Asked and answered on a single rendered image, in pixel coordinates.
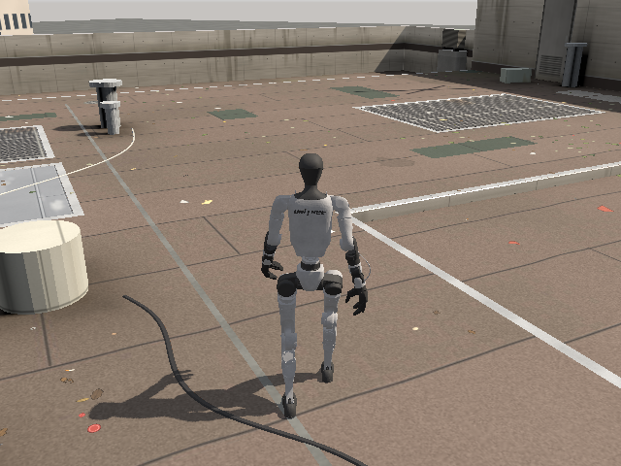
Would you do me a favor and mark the right robot forearm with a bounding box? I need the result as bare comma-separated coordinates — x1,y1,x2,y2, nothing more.
345,236,366,288

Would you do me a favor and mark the left robot upper arm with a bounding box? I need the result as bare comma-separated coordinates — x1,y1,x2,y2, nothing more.
267,195,291,246

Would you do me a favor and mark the left robot forearm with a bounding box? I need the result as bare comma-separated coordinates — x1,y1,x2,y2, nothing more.
262,231,277,265

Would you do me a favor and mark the robot right hand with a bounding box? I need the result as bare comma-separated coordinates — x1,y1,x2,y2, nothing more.
345,285,368,316

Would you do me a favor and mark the robot right shin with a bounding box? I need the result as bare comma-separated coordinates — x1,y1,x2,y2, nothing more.
322,313,338,370

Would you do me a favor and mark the left robot foot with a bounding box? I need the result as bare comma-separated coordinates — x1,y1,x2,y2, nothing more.
282,392,297,418

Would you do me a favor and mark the right robot upper arm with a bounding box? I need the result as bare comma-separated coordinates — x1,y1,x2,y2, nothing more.
331,195,354,251

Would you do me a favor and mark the robot left hand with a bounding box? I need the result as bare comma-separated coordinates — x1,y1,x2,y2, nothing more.
261,261,283,280

